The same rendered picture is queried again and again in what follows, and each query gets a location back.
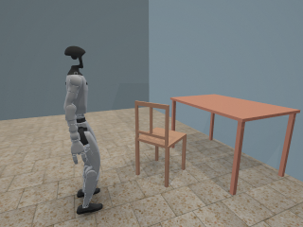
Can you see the table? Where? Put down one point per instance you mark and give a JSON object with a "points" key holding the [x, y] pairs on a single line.
{"points": [[243, 111]]}

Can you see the robot right upper arm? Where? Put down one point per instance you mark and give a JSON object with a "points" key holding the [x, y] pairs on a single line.
{"points": [[74, 84]]}

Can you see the robot right forearm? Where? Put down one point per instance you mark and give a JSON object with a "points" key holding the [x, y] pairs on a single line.
{"points": [[71, 119]]}

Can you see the robot left shin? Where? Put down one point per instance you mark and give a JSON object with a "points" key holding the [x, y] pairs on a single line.
{"points": [[83, 175]]}

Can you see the right robot foot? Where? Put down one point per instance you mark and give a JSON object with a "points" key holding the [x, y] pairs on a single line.
{"points": [[92, 207]]}

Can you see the chair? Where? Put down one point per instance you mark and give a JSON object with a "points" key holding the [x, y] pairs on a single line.
{"points": [[163, 138]]}

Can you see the right robot hand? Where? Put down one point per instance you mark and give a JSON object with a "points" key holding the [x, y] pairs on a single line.
{"points": [[78, 148]]}

